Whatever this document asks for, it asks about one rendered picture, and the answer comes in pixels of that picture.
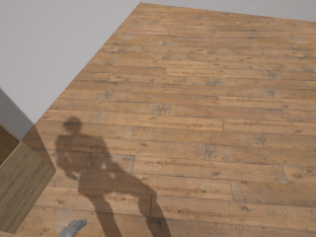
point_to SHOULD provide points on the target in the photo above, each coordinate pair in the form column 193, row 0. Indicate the cupboard door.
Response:
column 7, row 144

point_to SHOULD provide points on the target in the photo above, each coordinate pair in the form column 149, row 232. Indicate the robot left hand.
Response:
column 72, row 228

